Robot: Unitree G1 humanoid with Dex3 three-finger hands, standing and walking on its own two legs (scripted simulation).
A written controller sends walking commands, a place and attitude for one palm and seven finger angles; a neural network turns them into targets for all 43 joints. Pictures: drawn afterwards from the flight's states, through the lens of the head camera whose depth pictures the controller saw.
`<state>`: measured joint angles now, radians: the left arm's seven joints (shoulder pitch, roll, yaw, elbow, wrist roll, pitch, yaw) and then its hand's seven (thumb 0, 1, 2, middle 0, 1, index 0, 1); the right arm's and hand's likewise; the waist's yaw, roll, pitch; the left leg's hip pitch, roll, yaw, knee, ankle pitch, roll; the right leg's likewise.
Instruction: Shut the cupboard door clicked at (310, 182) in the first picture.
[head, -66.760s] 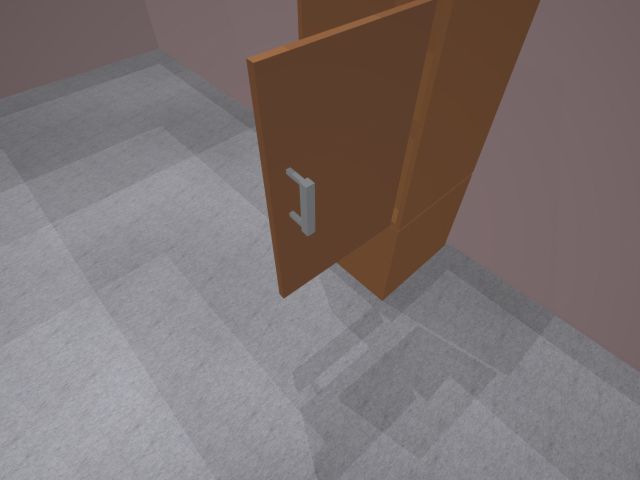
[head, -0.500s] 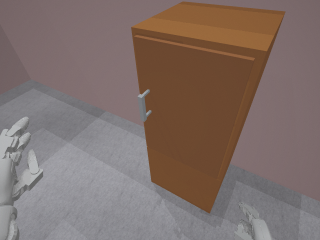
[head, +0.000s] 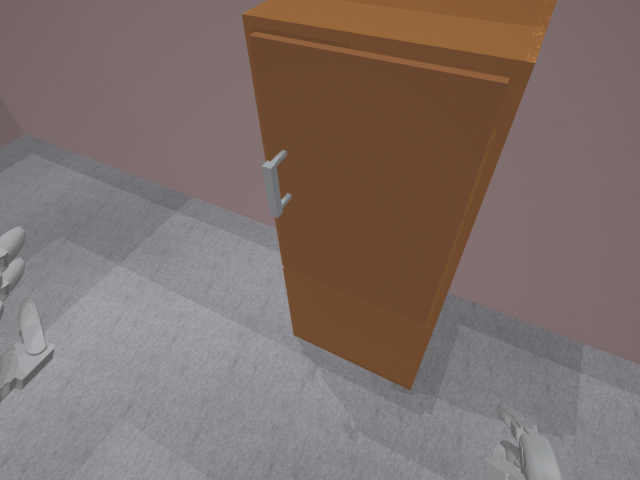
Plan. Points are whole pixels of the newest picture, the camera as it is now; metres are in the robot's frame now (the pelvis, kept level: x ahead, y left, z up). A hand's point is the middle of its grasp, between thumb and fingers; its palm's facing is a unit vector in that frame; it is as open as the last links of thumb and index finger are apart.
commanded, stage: step back with the hand held close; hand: left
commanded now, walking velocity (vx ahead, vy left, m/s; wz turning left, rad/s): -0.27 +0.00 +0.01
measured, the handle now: (278, 184) +0.64 +0.13 -0.02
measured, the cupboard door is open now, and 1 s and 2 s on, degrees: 0 0 0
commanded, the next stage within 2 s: stop stepping back and stand still in 1.08 s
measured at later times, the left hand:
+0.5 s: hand out of the picture +0.14 +0.27 +0.16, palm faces +0.46 -0.78 -0.42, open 7.5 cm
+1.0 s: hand out of the picture +0.06 +0.24 +0.17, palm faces +0.30 -0.81 -0.50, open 7.5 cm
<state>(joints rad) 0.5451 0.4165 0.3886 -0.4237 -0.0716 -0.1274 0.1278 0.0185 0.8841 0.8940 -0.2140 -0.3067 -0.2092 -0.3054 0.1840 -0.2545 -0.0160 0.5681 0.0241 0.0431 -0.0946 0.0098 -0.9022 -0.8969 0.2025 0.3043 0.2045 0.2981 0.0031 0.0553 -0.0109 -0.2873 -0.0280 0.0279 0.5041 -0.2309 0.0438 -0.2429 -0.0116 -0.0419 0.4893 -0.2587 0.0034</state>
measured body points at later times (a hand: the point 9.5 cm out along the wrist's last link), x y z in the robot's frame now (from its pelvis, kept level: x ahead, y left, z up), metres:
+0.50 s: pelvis -0.06 +0.00 -0.01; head -0.06 +0.02 +0.44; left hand +0.11 +0.31 +0.18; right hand +0.10 -0.24 -0.09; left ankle +0.02 +0.09 -0.74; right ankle +0.00 -0.12 -0.74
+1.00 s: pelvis -0.14 -0.01 -0.01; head -0.12 +0.02 +0.44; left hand +0.04 +0.28 +0.19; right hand +0.06 -0.23 -0.07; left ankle +0.01 +0.09 -0.73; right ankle -0.17 -0.12 -0.74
